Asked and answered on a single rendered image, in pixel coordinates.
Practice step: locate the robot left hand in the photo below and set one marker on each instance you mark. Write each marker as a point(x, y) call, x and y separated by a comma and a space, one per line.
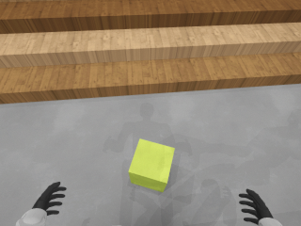
point(43, 201)

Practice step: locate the carton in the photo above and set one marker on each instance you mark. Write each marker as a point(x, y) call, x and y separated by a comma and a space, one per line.
point(151, 165)

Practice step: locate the robot right hand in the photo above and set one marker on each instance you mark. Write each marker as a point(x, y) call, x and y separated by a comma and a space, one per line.
point(261, 210)

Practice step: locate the robot left forearm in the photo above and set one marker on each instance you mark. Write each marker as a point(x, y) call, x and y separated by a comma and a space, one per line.
point(33, 217)

